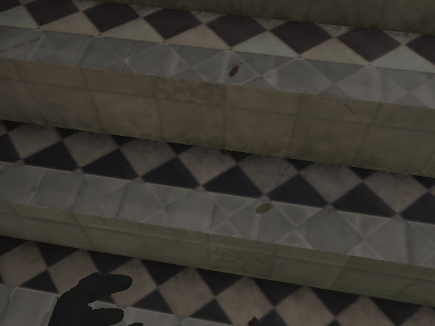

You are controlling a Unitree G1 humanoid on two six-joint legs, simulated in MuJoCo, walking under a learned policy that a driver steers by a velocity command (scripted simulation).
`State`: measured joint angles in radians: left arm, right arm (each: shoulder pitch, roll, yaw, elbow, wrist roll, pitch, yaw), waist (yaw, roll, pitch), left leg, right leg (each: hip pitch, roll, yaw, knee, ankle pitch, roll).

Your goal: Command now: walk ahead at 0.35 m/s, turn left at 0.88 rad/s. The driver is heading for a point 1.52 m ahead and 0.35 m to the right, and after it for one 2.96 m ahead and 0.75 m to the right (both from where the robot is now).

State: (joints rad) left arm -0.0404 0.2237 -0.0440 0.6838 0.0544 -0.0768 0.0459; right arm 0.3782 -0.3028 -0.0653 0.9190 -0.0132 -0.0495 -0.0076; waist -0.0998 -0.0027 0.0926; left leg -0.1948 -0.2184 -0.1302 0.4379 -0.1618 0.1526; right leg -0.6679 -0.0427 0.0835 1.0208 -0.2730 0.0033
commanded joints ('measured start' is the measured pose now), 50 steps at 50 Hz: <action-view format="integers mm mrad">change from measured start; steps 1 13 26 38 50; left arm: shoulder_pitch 277 576 403 277 298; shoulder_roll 134 113 18 94 215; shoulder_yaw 32 85 138 139 161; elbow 14 284 25 -214 -128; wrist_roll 12 -48 26 5 -16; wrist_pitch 8 -33 122 230 55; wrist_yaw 28 15 9 13 24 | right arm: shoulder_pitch -208 -711 -499 -390 -514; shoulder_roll -114 88 172 -36 1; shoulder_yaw -30 93 60 12 39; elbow -175 -586 -380 -407 -635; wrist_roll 8 -85 -34 -56 -56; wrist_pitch -17 22 106 50 32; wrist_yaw -32 -30 -112 -80 8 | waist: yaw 195 195 239 281 151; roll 7 -154 150 105 -22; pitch -243 -74 -130 -155 -2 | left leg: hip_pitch -27 -1235 -351 -147 -819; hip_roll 171 186 505 570 243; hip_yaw -160 181 -88 295 -3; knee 234 1647 271 160 1348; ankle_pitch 1389 -728 -165 241 -206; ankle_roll -93 -123 1 -52 -192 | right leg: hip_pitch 333 831 -157 45 271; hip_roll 83 -245 96 -25 -121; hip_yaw -97 57 -9 -144 826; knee -201 -818 983 354 -822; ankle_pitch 21 1153 19 89 -632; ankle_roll -27 -234 32 -13 -345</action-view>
